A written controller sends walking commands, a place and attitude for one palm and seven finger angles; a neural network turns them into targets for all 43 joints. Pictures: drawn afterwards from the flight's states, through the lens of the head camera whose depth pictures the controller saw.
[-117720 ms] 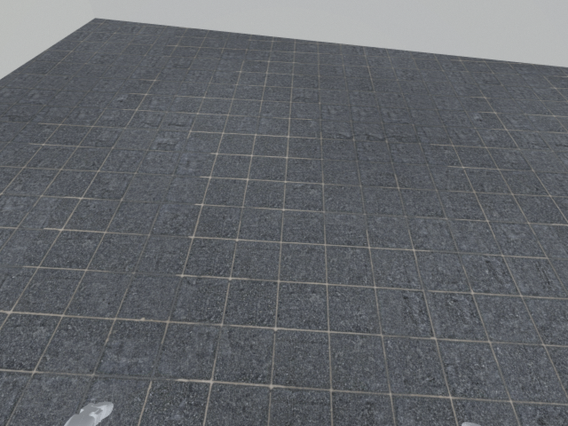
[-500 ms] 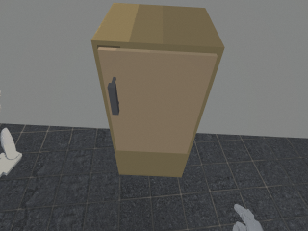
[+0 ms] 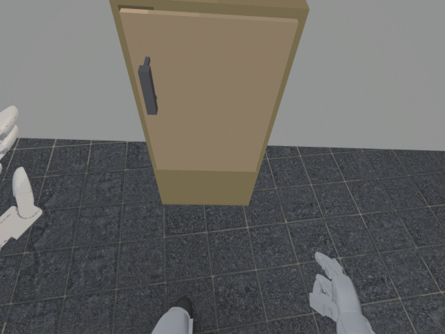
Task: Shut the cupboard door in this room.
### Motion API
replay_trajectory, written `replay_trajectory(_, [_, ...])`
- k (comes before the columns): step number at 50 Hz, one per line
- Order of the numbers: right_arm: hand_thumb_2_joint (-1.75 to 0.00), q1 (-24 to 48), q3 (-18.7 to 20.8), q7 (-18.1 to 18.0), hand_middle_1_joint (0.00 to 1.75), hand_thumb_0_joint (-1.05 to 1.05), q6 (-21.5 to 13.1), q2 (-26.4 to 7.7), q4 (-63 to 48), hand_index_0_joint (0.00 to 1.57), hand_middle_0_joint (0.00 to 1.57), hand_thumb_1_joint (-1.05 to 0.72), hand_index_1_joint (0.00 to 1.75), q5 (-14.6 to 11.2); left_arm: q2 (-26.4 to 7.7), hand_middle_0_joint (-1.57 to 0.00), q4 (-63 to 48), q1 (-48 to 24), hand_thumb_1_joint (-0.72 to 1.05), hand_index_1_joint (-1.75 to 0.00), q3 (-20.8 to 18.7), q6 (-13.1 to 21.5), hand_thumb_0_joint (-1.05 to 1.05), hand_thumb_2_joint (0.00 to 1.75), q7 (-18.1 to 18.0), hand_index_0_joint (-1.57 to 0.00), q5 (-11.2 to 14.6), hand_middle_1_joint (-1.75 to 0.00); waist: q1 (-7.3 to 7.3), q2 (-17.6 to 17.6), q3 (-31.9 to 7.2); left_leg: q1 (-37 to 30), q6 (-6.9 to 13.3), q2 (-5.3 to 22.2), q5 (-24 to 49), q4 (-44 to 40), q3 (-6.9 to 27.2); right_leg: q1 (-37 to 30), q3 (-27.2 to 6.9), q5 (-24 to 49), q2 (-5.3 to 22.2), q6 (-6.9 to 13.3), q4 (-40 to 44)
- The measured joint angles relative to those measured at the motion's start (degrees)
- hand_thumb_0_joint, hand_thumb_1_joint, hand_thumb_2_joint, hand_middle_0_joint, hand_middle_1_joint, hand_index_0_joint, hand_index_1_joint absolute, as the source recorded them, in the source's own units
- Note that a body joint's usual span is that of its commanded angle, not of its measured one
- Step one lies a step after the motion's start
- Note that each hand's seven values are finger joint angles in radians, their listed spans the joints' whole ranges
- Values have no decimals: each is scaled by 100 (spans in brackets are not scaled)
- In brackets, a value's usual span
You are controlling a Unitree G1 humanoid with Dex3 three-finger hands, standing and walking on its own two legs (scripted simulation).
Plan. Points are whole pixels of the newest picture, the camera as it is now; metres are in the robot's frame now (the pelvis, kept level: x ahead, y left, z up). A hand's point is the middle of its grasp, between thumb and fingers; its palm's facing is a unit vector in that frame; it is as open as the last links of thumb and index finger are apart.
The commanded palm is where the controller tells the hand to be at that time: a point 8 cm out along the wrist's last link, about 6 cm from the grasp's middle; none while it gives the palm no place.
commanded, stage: stop stepping back and stand still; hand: left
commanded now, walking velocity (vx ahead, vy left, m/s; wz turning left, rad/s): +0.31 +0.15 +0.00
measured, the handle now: (149, 86) +0.66 +0.24 +0.00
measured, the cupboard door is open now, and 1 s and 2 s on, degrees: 0 0 0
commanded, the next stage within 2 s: let the arm hang, fingers relaxed in 1.96 s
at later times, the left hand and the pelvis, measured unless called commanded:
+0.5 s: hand out of the picture +0.01 +0.25 +0.19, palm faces +0.45 -0.77 -0.45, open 7.4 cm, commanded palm -0.02 +0.29 +0.19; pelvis -0.15 -0.02 +0.01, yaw +3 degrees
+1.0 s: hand out of the picture -0.01 +0.22 +0.20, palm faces +0.51 -0.68 -0.53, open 7.4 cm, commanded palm -0.07 +0.25 +0.19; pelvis -0.20 -0.06 +0.00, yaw +2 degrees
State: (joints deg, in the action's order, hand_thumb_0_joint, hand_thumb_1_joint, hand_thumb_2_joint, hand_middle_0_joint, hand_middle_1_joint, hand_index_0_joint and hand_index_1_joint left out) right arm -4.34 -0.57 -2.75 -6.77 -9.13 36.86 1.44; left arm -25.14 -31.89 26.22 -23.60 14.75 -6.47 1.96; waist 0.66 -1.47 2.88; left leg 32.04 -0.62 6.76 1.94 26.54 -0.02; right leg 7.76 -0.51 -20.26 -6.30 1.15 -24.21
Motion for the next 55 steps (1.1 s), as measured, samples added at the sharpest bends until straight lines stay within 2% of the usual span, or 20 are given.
replay_trajectory(4, [-90, -403, -32, -65, 30, 1, 271, -14, -223, 21, 21, -90, 30, -178, -533, -21, -320, 788, 89, -30, -350, 173, 1, 90, 107, -21, 60, -30, -174, 282, -394, -359, 36, -358, -1130, 765, -70, 92, -61, -59, 105, 8, -225])
replay_trajectory(7, [-90, -680, 8, -171, 30, 1, 338, -181, -298, 21, 21, -90, 30, -161, -707, -22, -202, 1157, 88, -30, -634, 89, 1, 90, 27, -22, 141, -30, -265, 385, -650, -618, 254, -564, -1045, 531, -96, 117, -69, -94, 239, -11, -363])
replay_trajectory(14, [-90, -857, 136, -304, 30, 1, 200, -520, -218, 20, 20, -90, 30, -172, -75, -21, 791, 472, 89, -30, -338, -361, 1, 90, -196, -21, 208, -30, -122, 160, -560, -827, 290, -585, -547, -43, -112, 221, -65, 39, 252, -112, -442])
replay_trajectory(20, [-90, -872, 136, -190, 30, 1, 51, -284, -301, 20, 20, -90, 30, -117, 242, -20, 419, 94, 89, -30, 102, -608, 2, 90, -133, -20, 79, -30, -269, 212, -127, -580, 33, -595, -1261, -362, -7, 472, 186, -66, 135, 139, -491])
replay_trajectory(22, [-90, -919, 114, -127, 30, 1, 97, -186, -265, 21, 20, -90, 30, -93, 96, -21, -56, 426, 89, -30, 124, -600, 2, 90, -94, -21, 63, -30, -244, 330, -160, -190, -110, -672, -1895, 773, 2, 624, 259, 188, 223, 282, -569])
replay_trajectory(24, [-90, -1025, 88, -93, 30, 1, 212, -105, -121, 21, 21, -90, 30, -62, -45, -21, -457, 854, 89, -30, 7, -529, 2, 90, -79, -21, 21, -30, -61, 539, -447, 158, -172, -798, -2059, 2613, 21, 885, 178, 418, 373, 376, -707])
replay_trajectory(26, [-90, -1182, 58, -116, 30, 1, 315, -74, 1, 21, 21, -90, 30, -38, -129, -21, -545, 1022, 89, -30, -161, -425, 2, 90, -117, -21, -12, -30, 113, 629, -818, 41, -127, -719, -2179, 3434, -56, 1114, 222, 361, 525, 301, -755])
replay_trajectory(28, [-90, -1323, 29, -182, 30, 1, 301, -85, 73, 21, 21, -90, 30, -52, -147, -21, -258, 794, 88, -30, -272, -317, 1, 90, -212, -21, -40, -30, 219, 599, -1114, -504, 8, -547, -2452, 3008, -161, 1314, 353, 117, 625, 252, -794])
replay_trajectory(30, [-90, -1372, 11, -250, 30, 2, 165, -176, 98, 21, 21, -90, 30, -83, -56, -21, 226, 217, 88, -30, -288, -286, 1, 90, -321, -21, -40, -30, 202, 460, -1203, -1243, 138, -441, -2671, 1881, -218, 1527, 504, -86, 681, 210, -972])
replay_trajectory(31, [-90, -1367, 12, -280, 30, 1, 75, -274, 31, 21, 21, -90, 30, -100, 21, -21, 462, -125, 89, -30, -273, -302, 1, 90, -378, -21, -34, -30, 144, 302, -1158, -1623, 226, -397, -2933, 1168, -131, 1699, 572, -241, 651, 163, -1218])
replay_trajectory(32, [-90, -1286, 34, -299, 30, 1, -4, -306, 16, 21, 21, -90, 30, -115, 79, -21, 716, -470, 89, -30, -274, -324, 1, 90, -433, -21, -35, -30, 25, 243, -1021, -1628, 152, -438, -2671, 950, -44, 1913, 513, -451, 656, 85, -1636])
replay_trajectory(34, [-90, -1123, 27, -262, 30, 1, -47, -212, 51, 21, 21, -90, 30, -145, 193, -20, 1160, -820, 89, -30, -302, -399, 1, 90, -473, -21, -89, -30, -70, 337, -692, -1632, 113, -596, -2392, 1102, -125, 2294, 225, -435, 651, -27, -2808])
replay_trajectory(36, [-90, -1151, -6, -140, 30, 2, -48, -84, 43, 21, 21, -90, 30, -150, 245, -20, 1302, -550, 89, -30, -284, -503, 1, 90, -405, -20, -96, -30, -208, 331, -661, -1756, 143, -589, -2266, 956, -220, 2578, 217, -216, 587, -107, -3731])
replay_trajectory(38, [-90, -1303, -32, -38, 30, 2, -54, 45, 42, 21, 21, -90, 30, -136, 287, -20, 1128, -97, 90, -30, -139, -578, 1, 90, -309, -20, -114, -30, -366, 322, -699, -1888, 146, -537, -2116, 665, -192, 2636, 312, 95, 596, -134, -4010])
replay_trajectory(42, [-90, -1592, -107, 5, 30, 1, -48, 163, 106, 21, 21, -90, 30, -62, 211, -20, 422, 663, 89, -30, 83, -434, 2, 90, -168, -20, -175, -30, -358, 367, -668, -2040, 14, -323, -1879, 240, -144, 2148, 526, 300, 650, -143, -2887])
replay_trajectory(45, [-90, -1703, -103, -59, 30, 2, -23, 103, 121, 21, 21, -90, 30, 14, -43, -21, 153, 894, 89, -30, -87, -261, 2, 90, -211, -21, -222, -30, -244, 290, -640, -1946, -103, -147, -1982, 391, -120, 1397, 710, 129, 630, -115, -1631])
replay_trajectory(47, [-90, -1686, -58, -96, 30, 2, -3, 2, 116, 21, 21, -90, 30, 16, -255, -21, 198, 807, 89, -30, -317, -166, 1, 90, -300, -21, -236, -30, -172, 232, -637, -1657, -44, -102, -2328, 928, -100, 965, 726, 128, 617, 109, -937])
replay_trajectory(49, [-90, -1445, 64, -117, 30, 2, 82, -180, 299, 21, 21, -90, 30, -14, -215, -21, 465, 434, 89, -30, -365, -109, 1, 90, -336, -21, -240, -30, -118, 44, -490, -1159, 64, -187, -2762, 2160, 99, 1049, 804, 268, 560, 310, -1146])
replay_trajectory(52, [-90, -1153, 234, -77, 30, 2, 184, -427, 507, 21, 21, -90, 30, -60, 55, -21, 928, 65, 89, -30, -321, -53, 1, 90, -338, -21, -196, -30, -101, -16, -379, -549, 25, -495, -2569, 3611, 39, 869, 782, 283, 655, 308, -1051])
replay_trajectory(55, [-90, -986, 310, -62, 30, 2, 237, -592, 361, 21, 21, -90, 30, -115, 302, -21, 1166, 275, 89, -30, -241, -22, 1, 90, -320, -21, -118, -30, -174, -36, -365, -273, -38, -533, -2142, 3748, -144, 655, 684, 402, 702, 286, -761])
